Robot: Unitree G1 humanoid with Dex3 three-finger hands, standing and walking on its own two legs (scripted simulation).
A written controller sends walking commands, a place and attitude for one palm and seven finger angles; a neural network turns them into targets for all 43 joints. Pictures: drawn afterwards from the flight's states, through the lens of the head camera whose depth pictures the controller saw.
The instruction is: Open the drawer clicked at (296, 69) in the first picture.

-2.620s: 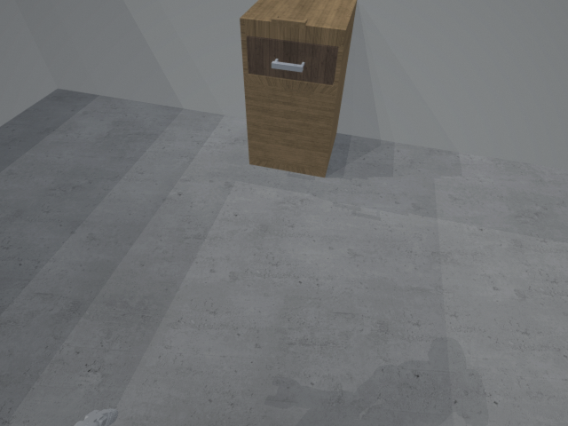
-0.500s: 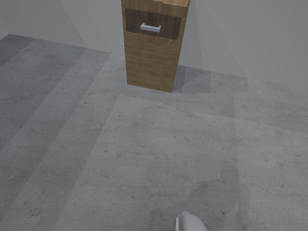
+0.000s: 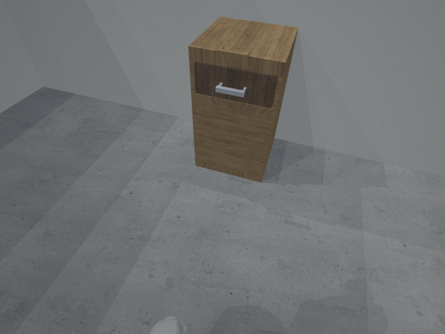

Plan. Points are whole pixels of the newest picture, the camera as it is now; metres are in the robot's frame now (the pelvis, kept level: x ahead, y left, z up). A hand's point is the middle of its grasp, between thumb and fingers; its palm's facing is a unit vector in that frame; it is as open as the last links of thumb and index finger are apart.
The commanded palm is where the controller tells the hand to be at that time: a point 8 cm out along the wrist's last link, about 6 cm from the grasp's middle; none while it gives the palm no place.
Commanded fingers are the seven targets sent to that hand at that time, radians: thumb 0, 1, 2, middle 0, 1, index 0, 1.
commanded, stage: walk to a spot facing it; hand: left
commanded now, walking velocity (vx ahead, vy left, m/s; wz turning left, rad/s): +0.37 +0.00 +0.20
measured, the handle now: (231, 89) +1.16 +0.02 -0.16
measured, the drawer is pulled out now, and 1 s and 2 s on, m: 0.00 0.00 0.00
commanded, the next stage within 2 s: turn to face it in 0.50 s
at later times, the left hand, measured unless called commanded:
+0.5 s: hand (118, 308) +0.22 +0.24 -0.18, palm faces +0.07 -0.98 -0.16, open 7.4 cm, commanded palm none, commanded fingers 0.00 0.90 0.90 -0.20 -0.30 -0.20 -0.30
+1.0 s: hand (171, 222) +0.43 +0.16 -0.16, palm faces -0.12 -0.96 -0.24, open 7.2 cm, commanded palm none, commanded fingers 0.00 0.90 0.90 -0.20 -0.30 -0.20 -0.30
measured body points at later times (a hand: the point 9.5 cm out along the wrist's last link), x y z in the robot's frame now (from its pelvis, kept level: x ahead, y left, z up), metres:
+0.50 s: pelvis +0.20 +0.06 +0.00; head +0.20 +0.08 +0.45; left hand +0.21 +0.29 -0.16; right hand +0.20 -0.17 -0.14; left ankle +0.16 +0.14 -0.74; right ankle +0.27 -0.08 -0.66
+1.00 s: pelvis +0.32 -0.01 -0.01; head +0.34 -0.03 +0.44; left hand +0.44 +0.22 -0.14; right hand +0.32 -0.25 -0.17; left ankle +0.35 +0.15 -0.67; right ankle +0.39 -0.08 -0.74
